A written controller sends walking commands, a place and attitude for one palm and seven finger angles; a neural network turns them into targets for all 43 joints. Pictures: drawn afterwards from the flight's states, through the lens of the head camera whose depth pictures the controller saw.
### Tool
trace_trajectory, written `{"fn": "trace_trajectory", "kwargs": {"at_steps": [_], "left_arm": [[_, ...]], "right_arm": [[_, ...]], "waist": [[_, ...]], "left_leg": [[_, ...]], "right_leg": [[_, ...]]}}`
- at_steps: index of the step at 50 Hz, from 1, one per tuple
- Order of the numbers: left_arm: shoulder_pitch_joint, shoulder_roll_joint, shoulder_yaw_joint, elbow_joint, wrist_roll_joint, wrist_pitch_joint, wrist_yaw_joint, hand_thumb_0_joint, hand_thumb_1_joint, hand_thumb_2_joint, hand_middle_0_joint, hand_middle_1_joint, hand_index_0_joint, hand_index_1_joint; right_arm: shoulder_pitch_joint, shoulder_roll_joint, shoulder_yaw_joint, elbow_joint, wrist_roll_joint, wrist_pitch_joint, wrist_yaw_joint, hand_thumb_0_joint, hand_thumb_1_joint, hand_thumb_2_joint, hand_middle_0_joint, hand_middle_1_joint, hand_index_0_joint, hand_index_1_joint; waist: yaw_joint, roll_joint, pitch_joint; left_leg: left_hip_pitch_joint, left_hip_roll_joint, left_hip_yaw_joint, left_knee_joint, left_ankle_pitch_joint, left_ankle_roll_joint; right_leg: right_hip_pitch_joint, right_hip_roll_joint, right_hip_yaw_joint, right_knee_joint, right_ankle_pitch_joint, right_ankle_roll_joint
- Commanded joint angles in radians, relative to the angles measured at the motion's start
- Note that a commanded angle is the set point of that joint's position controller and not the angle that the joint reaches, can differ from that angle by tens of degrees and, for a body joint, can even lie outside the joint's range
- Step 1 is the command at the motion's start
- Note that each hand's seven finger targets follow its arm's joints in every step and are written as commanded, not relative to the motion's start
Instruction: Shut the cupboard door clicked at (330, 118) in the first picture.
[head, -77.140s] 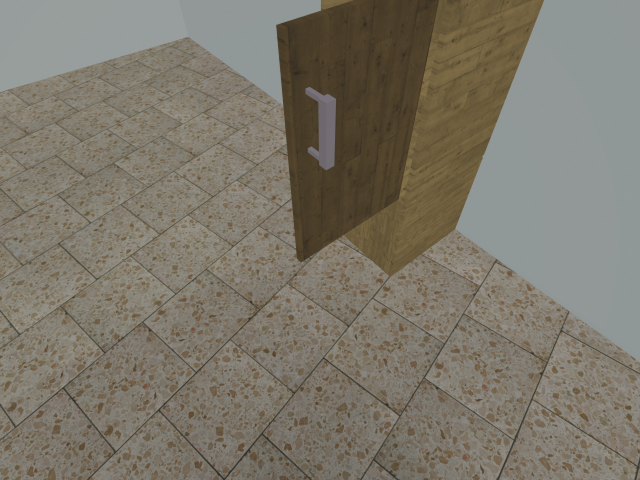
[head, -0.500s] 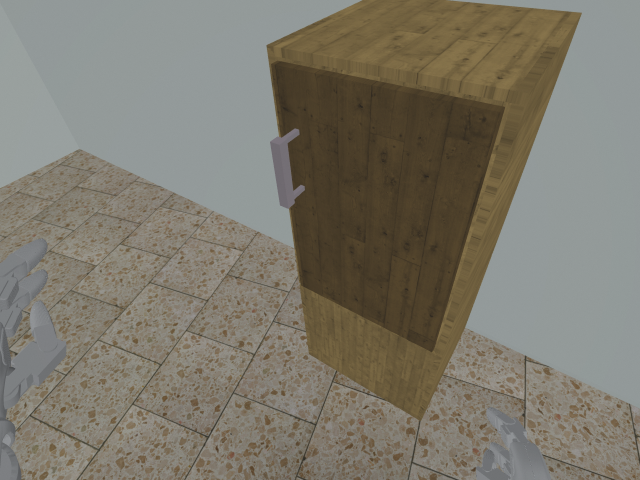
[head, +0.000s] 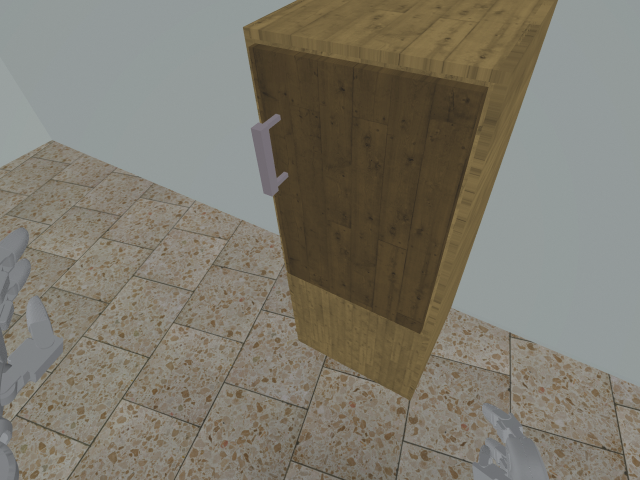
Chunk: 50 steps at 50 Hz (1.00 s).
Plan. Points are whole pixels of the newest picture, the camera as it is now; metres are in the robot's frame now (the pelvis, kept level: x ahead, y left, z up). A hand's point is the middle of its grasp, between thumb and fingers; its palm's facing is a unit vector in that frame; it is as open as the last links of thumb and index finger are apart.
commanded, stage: step back with the hand held close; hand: left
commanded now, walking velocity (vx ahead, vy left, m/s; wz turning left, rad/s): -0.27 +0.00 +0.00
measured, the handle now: (272, 155) +0.65 +0.15 +0.06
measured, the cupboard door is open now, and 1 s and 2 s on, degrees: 0 0 0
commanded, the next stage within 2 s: stop stepping back and stand still in 1.00 s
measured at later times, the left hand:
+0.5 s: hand out of the picture +0.12 +0.28 +0.15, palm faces +0.48 -0.75 -0.45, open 7.4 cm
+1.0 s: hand out of the picture +0.01 +0.27 +0.17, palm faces +0.52 -0.68 -0.52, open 7.4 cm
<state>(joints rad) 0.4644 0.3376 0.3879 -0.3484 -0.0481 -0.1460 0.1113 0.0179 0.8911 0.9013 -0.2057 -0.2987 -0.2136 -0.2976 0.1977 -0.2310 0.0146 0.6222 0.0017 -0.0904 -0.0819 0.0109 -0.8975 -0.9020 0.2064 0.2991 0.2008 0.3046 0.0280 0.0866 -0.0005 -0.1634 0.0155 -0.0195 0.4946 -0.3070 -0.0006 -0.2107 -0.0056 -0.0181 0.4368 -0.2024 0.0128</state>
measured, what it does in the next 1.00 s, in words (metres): walks backwards: right foot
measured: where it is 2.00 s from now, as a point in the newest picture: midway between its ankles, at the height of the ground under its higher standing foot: outside the picture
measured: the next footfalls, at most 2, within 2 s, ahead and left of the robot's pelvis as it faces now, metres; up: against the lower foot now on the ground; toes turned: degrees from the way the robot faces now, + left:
right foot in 1.00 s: -0.09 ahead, -0.13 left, +0.00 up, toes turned +10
left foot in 1.22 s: -0.18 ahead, +0.14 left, +0.00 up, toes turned +10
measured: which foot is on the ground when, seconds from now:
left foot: down 0.00-1.00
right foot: down 0.00-0.86, up 0.88-0.98, down 1.00-1.00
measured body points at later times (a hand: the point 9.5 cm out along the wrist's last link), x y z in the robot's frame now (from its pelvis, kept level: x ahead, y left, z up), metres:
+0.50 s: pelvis -0.08 +0.01 -0.02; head -0.08 +0.01 +0.43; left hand +0.09 +0.32 +0.17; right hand +0.09 -0.23 -0.10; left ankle -0.03 +0.12 -0.74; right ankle +0.02 -0.13 -0.74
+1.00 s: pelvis -0.18 -0.01 -0.04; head -0.17 +0.00 +0.41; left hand -0.03 +0.30 +0.20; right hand -0.02 -0.25 -0.12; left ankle -0.03 +0.13 -0.73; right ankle -0.13 -0.13 -0.74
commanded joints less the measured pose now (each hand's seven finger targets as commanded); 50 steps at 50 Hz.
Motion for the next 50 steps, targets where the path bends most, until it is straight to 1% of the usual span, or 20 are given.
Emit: {"fn": "trace_trajectory", "kwargs": {"at_steps": [1,5,9,14,19,22,27,28,33,34,35,38,41,43,44,45,47,48,49,50], "left_arm": [[-0.003,0.226,0.126,-0.231,0.003,-0.087,0.032,0.000,0.900,0.900,-0.200,-0.300,-0.200,-0.300],[0.056,0.265,0.176,-0.305,-0.003,-0.087,0.048,0.000,0.900,0.900,-0.200,-0.300,-0.200,-0.300],[0.080,0.283,0.202,-0.321,-0.006,-0.085,0.055,0.000,0.900,0.900,-0.200,-0.300,-0.200,-0.300],[0.081,0.254,0.188,-0.274,-0.001,-0.091,0.053,0.000,0.900,0.900,-0.200,-0.300,-0.200,-0.300],[0.005,0.231,0.160,-0.248,0.024,-0.114,0.056,0.000,0.900,0.900,-0.200,-0.300,-0.200,-0.300],[-0.052,0.235,0.158,-0.277,0.045,-0.134,0.063,0.000,0.900,0.900,-0.200,-0.300,-0.200,-0.300],[-0.103,0.260,0.176,-0.363,0.057,-0.165,0.073,0.000,0.900,0.900,-0.200,-0.300,-0.200,-0.300],[-0.108,0.299,0.211,-0.377,0.058,-0.171,0.076,0.000,0.900,0.900,-0.200,-0.300,-0.200,-0.300],[-0.044,0.299,0.218,-0.321,0.032,-0.175,0.088,0.000,0.900,0.900,-0.200,-0.300,-0.200,-0.300],[-0.040,0.270,0.186,-0.312,0.026,-0.174,0.089,0.000,0.900,0.900,-0.200,-0.300,-0.200,-0.300],[-0.047,0.278,0.186,-0.316,0.024,-0.172,0.093,0.000,0.900,0.900,-0.200,-0.300,-0.200,-0.300],[-0.018,0.286,0.202,-0.265,0.014,-0.168,0.100,0.000,0.900,0.900,-0.200,-0.300,-0.200,-0.300],[-0.007,0.284,0.210,-0.298,0.015,-0.170,0.098,0.000,0.900,0.900,-0.200,-0.300,-0.200,-0.300],[-0.023,0.319,0.251,-0.359,0.018,-0.178,0.094,0.000,0.900,0.900,-0.200,-0.300,-0.200,-0.300],[-0.019,0.324,0.262,-0.387,0.017,-0.180,0.087,0.000,0.900,0.900,-0.200,-0.300,-0.200,-0.300],[-0.003,0.326,0.269,-0.385,0.012,-0.180,0.079,0.000,0.900,0.900,-0.200,-0.300,-0.200,-0.300],[0.069,0.311,0.278,-0.370,0.016,-0.185,0.073,0.000,0.900,0.900,-0.200,-0.300,-0.200,-0.300],[0.116,0.332,0.301,-0.321,0.021,-0.181,0.075,0.000,0.900,0.900,-0.200,-0.300,-0.200,-0.300],[0.155,0.307,0.272,-0.309,0.016,-0.172,0.074,0.000,0.900,0.900,-0.200,-0.300,-0.200,-0.300],[0.153,0.327,0.266,-0.310,0.014,-0.168,0.080,0.000,0.900,0.900,-0.200,-0.300,-0.200,-0.300]], "right_arm": [[-0.091,-0.112,-0.059,-0.171,0.008,-0.021,-0.004,0.000,-0.900,-0.900,0.200,0.300,0.200,0.300],[-0.093,-0.116,-0.068,-0.202,0.010,0.005,-0.014,0.000,-0.900,-0.900,0.200,0.300,0.200,0.300],[-0.092,-0.117,-0.072,-0.222,0.010,0.028,-0.022,0.000,-0.900,-0.900,0.200,0.300,0.200,0.300],[-0.077,-0.127,-0.074,-0.226,0.012,0.034,-0.024,0.000,-0.900,-0.900,0.200,0.300,0.200,0.300],[-0.063,-0.138,-0.068,-0.237,0.018,0.017,-0.025,0.000,-0.900,-0.900,0.200,0.300,0.200,0.300],[-0.051,-0.144,-0.069,-0.239,0.017,0.000,-0.023,0.000,-0.900,-0.900,0.200,0.300,0.200,0.300],[-0.039,-0.136,-0.066,-0.235,0.009,-0.033,-0.019,0.000,-0.900,-0.900,0.200,0.300,0.200,0.300],[-0.038,-0.140,-0.069,-0.232,0.006,-0.037,-0.021,0.000,-0.900,-0.900,0.200,0.300,0.200,0.300],[-0.019,-0.115,-0.066,-0.190,-0.007,-0.040,-0.001,0.000,-0.900,-0.900,0.200,0.300,0.200,0.300],[-0.013,-0.097,-0.054,-0.183,-0.004,-0.034,0.006,0.000,-0.900,-0.900,0.200,0.300,0.200,0.300],[-0.014,-0.104,-0.059,-0.181,-0.002,-0.030,0.007,0.000,-0.900,-0.900,0.200,0.300,0.200,0.300],[-0.021,-0.126,-0.069,-0.184,0.002,-0.021,-0.002,0.000,-0.900,-0.900,0.200,0.300,0.200,0.300],[-0.022,-0.129,-0.073,-0.191,0.012,-0.015,-0.003,0.000,-0.900,-0.900,0.200,0.300,0.200,0.300],[-0.051,-0.126,-0.080,-0.199,0.009,-0.026,-0.012,0.000,-0.900,-0.900,0.200,0.300,0.200,0.300],[-0.065,-0.113,-0.084,-0.202,0.001,-0.034,-0.014,0.000,-0.900,-0.900,0.200,0.300,0.200,0.300],[-0.066,-0.109,-0.091,-0.196,-0.002,-0.043,-0.013,0.000,-0.900,-0.900,0.200,0.300,0.200,0.300],[-0.067,-0.120,-0.098,-0.203,0.017,-0.065,-0.005,0.000,-0.900,-0.900,0.200,0.300,0.200,0.300],[-0.072,-0.124,-0.103,-0.208,0.027,-0.070,-0.004,0.000,-0.900,-0.900,0.200,0.300,0.200,0.300],[-0.077,-0.096,-0.097,-0.209,0.026,-0.065,0.000,0.000,-0.900,-0.900,0.200,0.300,0.200,0.300],[-0.091,-0.079,-0.096,-0.190,0.018,-0.056,0.013,0.000,-0.900,-0.900,0.200,0.300,0.200,0.300]], "waist": [[-0.022,-0.085,-0.146],[-0.020,-0.038,-0.231],[-0.018,-0.013,-0.222],[-0.023,-0.018,-0.137],[-0.032,0.000,-0.032],[-0.036,0.006,-0.029],[-0.037,0.019,-0.041],[-0.035,0.009,-0.043],[-0.041,-0.141,-0.051],[-0.047,-0.180,-0.067],[-0.052,-0.166,-0.064],[-0.054,-0.100,-0.052],[-0.052,-0.037,-0.096],[-0.035,0.115,-0.144],[-0.024,0.151,-0.162],[-0.021,0.140,-0.177],[-0.019,0.093,-0.160],[-0.024,0.038,-0.143],[-0.028,-0.069,-0.078],[-0.028,-0.196,-0.033]], "left_leg": [[-0.084,0.012,0.018,-0.007,0.241,0.017],[-0.102,0.045,0.000,-0.011,0.486,0.003],[-0.161,0.066,-0.020,-0.021,0.546,0.002],[-0.344,0.096,-0.049,-0.094,0.235,0.040],[-0.638,0.107,-0.079,-0.167,-0.301,0.089],[-0.717,0.101,-0.086,-0.146,-0.439,0.107],[-0.703,0.081,-0.069,-0.091,-0.471,0.100],[-0.681,0.069,-0.062,-0.068,-0.466,0.092],[-0.392,-0.009,0.004,0.178,-0.277,0.026],[-0.353,-0.006,-0.001,0.190,-0.235,0.020],[-0.313,-0.008,0.000,0.192,-0.228,0.021],[-0.362,0.025,-0.056,0.068,-0.311,0.047],[-0.503,0.103,-0.126,-0.057,-0.379,0.078],[-0.619,0.205,-0.202,-0.197,-0.389,0.112],[-0.660,0.244,-0.207,-0.224,-0.353,0.122],[-0.655,0.262,-0.187,-0.213,-0.322,0.123],[-0.627,0.244,-0.105,-0.120,-0.333,0.111],[-0.629,0.202,-0.038,-0.037,-0.400,0.086],[-0.548,0.105,0.028,0.127,-0.368,0.024],[-0.407,0.023,0.060,0.408,-0.256,-0.036]], "right_leg": [[0.068,-0.127,0.087,-0.032,0.262,-0.058],[0.137,-0.096,0.043,0.103,0.475,-0.036],[0.136,-0.075,0.030,0.162,0.473,-0.020],[0.144,-0.045,0.032,0.188,0.298,0.000],[0.212,-0.026,0.063,0.231,0.112,0.008],[0.223,-0.020,0.088,0.240,0.010,0.007],[0.163,-0.024,0.121,0.221,-0.087,-0.006],[0.135,-0.030,0.143,0.187,-0.112,-0.011],[-0.190,-0.171,0.311,-0.098,-0.354,-0.091],[-0.216,-0.192,0.283,-0.110,-0.371,-0.095],[-0.265,-0.185,0.271,-0.120,-0.391,-0.090],[-0.249,-0.111,0.177,-0.067,-0.409,-0.047],[-0.100,-0.044,0.095,0.150,-0.296,-0.018],[0.058,0.031,0.017,0.429,-0.156,0.011],[0.105,0.055,-0.001,0.526,-0.148,0.020],[0.115,0.061,0.006,0.557,-0.159,0.022],[0.108,0.048,0.033,0.422,-0.154,0.004],[0.088,0.011,0.100,0.312,-0.186,-0.022],[-0.097,-0.086,0.272,0.105,-0.291,-0.085],[-0.343,-0.274,0.543,-0.146,-0.383,-0.177]]}}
